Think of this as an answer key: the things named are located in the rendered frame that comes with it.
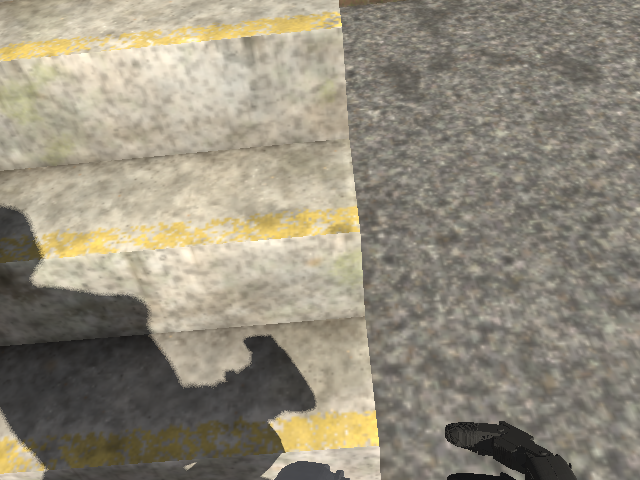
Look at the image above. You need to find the right robot hand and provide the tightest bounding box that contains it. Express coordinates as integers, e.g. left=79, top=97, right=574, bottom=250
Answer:
left=445, top=421, right=577, bottom=480

